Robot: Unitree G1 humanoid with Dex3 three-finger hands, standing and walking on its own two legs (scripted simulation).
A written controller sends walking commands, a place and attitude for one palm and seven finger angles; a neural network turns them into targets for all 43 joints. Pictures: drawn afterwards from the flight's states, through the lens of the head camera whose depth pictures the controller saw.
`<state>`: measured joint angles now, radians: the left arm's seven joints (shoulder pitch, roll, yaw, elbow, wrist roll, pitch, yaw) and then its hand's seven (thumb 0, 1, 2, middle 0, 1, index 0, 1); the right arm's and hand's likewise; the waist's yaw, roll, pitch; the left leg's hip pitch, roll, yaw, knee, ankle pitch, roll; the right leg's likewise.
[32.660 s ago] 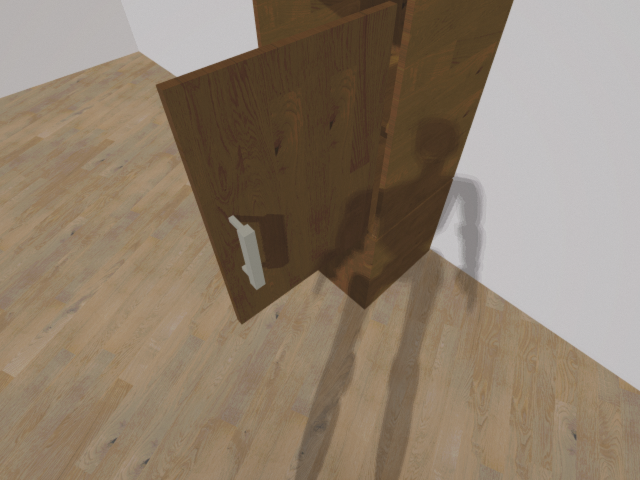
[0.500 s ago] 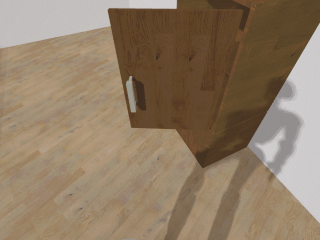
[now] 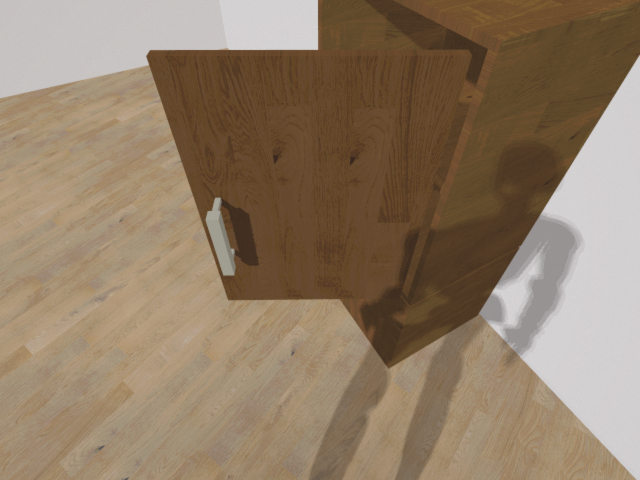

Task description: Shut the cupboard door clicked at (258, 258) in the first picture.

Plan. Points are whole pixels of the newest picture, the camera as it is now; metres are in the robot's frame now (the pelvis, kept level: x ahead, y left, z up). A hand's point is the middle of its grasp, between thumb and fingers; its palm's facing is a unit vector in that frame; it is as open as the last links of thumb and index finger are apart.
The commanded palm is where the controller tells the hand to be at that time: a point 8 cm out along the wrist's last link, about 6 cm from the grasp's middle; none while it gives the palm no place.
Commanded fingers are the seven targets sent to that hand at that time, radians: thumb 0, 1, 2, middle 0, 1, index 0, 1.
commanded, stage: come to a stop and stand still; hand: left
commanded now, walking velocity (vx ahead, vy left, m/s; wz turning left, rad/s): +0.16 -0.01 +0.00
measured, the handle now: (223, 237) +0.53 +0.21 -0.08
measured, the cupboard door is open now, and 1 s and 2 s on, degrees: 61 61 61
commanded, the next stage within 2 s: look again from close up in 1.38 s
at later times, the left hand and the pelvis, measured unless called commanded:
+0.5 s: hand out of the picture +0.14 +0.17 -0.17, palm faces +0.06 -0.97 -0.25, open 7.3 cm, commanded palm none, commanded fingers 0.00 0.90 0.90 -0.20 -0.30 -0.20 -0.30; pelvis +0.08 -0.03 +0.00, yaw +0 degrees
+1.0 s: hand out of the picture +0.08 +0.14 -0.17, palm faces +0.06 -0.98 -0.17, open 7.3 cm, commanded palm none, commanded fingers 0.00 0.90 0.90 -0.20 -0.30 -0.20 -0.30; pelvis +0.05 -0.04 +0.01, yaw +1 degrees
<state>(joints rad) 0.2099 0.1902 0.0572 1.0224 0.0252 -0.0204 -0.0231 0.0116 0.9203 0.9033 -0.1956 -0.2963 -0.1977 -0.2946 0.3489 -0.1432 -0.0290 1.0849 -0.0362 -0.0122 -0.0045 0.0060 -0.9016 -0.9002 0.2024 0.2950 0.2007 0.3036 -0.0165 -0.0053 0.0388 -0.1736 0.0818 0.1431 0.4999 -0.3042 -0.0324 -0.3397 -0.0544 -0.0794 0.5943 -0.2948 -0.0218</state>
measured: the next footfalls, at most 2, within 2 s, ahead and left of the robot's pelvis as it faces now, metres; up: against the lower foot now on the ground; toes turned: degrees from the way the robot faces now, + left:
right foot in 0.02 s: +0.10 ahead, -0.14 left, +0.00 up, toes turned -1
left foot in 0.26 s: +0.15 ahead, +0.10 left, +0.00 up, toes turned +5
